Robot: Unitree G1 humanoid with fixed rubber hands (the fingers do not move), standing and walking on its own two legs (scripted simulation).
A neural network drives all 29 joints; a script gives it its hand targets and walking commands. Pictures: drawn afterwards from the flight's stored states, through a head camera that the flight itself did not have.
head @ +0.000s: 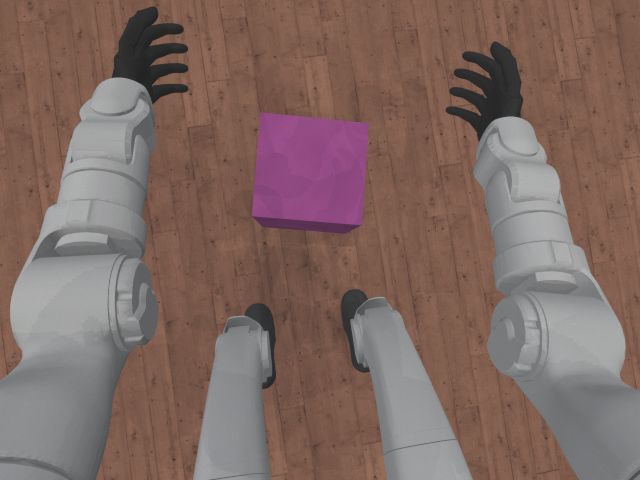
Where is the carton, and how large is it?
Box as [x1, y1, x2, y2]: [252, 112, 368, 233]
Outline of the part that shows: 260,112 252,216 262,226 344,233 360,225 362,214 368,123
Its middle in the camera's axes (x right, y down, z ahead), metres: -0.03 -0.13 +0.87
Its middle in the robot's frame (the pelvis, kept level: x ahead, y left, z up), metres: +0.50 -0.04 -0.52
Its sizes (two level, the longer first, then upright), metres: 0.210 0.200 0.250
